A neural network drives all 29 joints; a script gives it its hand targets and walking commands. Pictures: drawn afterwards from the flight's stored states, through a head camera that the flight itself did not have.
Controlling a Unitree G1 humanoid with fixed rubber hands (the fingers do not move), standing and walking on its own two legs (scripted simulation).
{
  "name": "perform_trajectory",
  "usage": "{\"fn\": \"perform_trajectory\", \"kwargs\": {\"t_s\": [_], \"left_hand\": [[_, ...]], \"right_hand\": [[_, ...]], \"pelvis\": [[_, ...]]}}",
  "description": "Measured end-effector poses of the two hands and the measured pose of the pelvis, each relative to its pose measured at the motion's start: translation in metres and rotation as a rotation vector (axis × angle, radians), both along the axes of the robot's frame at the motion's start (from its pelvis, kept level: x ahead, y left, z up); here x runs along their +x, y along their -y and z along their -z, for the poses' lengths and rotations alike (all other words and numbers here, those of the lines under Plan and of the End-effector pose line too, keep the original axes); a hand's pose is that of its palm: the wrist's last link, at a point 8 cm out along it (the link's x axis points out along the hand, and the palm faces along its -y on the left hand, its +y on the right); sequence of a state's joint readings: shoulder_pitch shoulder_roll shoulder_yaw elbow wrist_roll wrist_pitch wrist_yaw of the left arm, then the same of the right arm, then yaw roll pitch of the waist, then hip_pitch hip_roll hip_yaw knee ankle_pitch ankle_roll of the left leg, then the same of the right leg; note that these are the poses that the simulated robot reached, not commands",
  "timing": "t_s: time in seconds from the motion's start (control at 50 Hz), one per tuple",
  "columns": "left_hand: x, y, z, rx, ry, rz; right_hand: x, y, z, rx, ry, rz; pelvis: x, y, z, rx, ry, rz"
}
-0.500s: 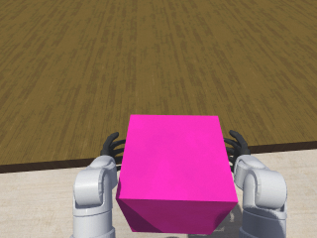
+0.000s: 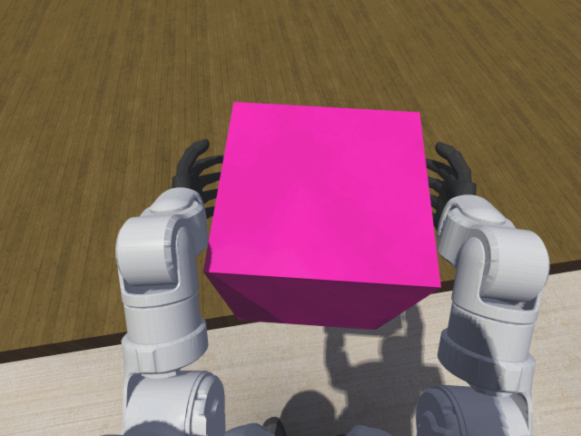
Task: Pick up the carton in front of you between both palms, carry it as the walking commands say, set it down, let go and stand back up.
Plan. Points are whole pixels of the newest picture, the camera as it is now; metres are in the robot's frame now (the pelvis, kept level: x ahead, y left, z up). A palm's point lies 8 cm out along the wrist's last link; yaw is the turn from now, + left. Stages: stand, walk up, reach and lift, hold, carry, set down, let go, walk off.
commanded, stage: carry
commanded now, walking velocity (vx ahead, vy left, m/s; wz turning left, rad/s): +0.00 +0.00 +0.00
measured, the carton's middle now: (315, 232) +0.36 +0.00 +0.06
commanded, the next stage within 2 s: none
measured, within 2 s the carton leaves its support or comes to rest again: neither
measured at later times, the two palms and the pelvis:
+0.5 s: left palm (213, 149) +0.46 +0.14 +0.11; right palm (428, 139) +0.48 -0.16 +0.12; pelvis +0.10 -0.02 +0.01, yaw +1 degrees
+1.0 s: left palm (223, 122) +0.51 +0.13 +0.12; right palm (434, 119) +0.51 -0.17 +0.12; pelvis +0.15 -0.03 +0.01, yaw +1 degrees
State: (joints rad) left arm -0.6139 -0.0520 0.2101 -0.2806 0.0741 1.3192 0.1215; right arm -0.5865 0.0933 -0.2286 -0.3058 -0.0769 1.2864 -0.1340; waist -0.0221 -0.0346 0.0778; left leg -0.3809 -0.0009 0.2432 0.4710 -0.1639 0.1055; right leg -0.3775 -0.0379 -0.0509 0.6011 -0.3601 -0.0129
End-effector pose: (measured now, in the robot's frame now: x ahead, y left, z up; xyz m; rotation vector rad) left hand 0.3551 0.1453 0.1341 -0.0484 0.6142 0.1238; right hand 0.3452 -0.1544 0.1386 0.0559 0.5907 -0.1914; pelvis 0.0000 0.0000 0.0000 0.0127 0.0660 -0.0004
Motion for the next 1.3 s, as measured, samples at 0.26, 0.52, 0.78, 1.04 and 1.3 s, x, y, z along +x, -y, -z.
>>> {"fn": "perform_trajectory", "kwargs": {"t_s": [0.26,0.52,0.78,1.04,1.3], "left_hand": [[0.094,-0.001,-0.026,0.064,-0.085,-0.022],[0.109,0.009,0.026,0.037,-0.196,-0.045],[0.127,0.017,0.015,0.029,-0.108,-0.056],[0.154,0.022,0.014,0.039,-0.108,-0.013],[0.156,0.028,0.021,0.080,-0.128,-0.028]], "right_hand": [[0.114,0.000,-0.024,-0.022,-0.085,-0.087],[0.134,0.009,0.025,0.002,-0.196,-0.076],[0.146,0.018,0.022,0.022,-0.108,-0.063],[0.166,0.022,0.016,-0.022,-0.109,-0.061],[0.183,0.028,0.023,-0.027,-0.127,-0.114]], "pelvis": [[0.066,0.014,0.002,-0.008,-0.021,-0.017],[0.098,0.025,-0.010,-0.004,-0.037,-0.024],[0.120,0.032,-0.019,0.004,-0.058,-0.033],[0.151,0.031,-0.011,-0.015,-0.035,-0.024],[0.169,0.043,0.004,-0.017,-0.008,-0.038]]}}
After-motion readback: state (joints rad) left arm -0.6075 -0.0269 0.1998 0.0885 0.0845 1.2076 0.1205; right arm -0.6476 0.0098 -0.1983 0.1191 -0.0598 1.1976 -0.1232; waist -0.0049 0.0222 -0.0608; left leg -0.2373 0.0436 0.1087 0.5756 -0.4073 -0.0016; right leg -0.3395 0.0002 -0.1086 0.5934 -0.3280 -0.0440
